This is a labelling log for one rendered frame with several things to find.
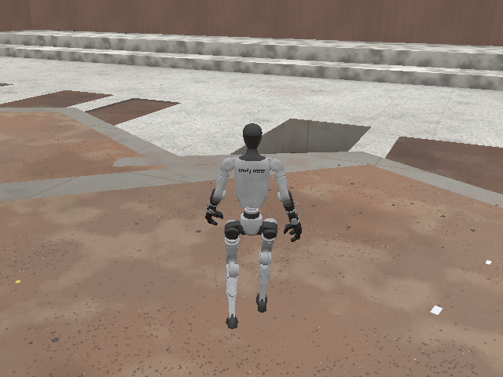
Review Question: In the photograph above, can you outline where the robot left thigh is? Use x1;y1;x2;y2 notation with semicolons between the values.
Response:
224;220;240;277

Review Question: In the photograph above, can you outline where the right robot upper arm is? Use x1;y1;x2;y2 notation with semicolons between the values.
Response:
268;158;290;202

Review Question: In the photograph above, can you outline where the left robot upper arm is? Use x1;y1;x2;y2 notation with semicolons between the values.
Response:
213;157;236;199

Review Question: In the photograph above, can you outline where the left robot forearm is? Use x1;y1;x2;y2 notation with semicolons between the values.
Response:
207;188;221;214

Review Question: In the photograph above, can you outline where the robot left hand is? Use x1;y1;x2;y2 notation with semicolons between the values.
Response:
205;211;223;225

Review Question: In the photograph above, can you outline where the right robot forearm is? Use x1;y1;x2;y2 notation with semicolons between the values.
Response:
283;190;299;225

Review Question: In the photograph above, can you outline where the robot right hand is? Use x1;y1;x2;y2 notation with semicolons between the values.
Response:
284;222;302;242

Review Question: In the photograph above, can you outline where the robot right shin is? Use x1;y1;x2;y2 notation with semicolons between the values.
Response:
259;252;271;302

